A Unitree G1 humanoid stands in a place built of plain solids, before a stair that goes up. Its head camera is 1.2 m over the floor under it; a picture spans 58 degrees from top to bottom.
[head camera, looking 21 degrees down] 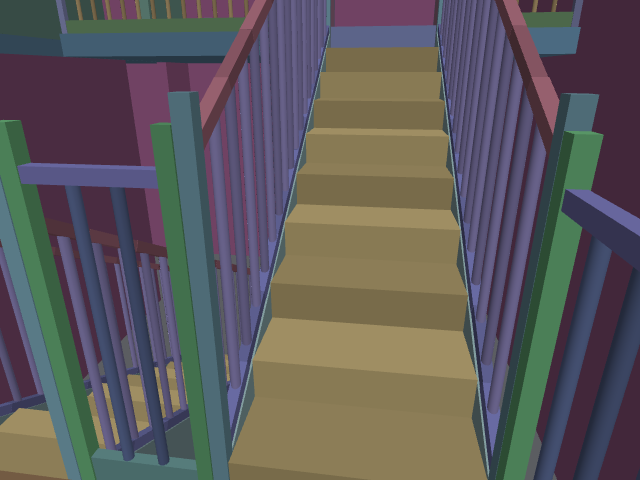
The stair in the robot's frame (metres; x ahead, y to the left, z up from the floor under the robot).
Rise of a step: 0.15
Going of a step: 0.28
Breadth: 0.73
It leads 8 degrees to the right of straight ahead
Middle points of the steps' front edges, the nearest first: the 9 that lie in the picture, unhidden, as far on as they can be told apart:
1.16 -0.13 0.30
1.44 -0.17 0.45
1.71 -0.21 0.61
1.99 -0.25 0.76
2.26 -0.29 0.91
2.54 -0.33 1.06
2.81 -0.36 1.21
3.09 -0.40 1.36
3.37 -0.44 1.51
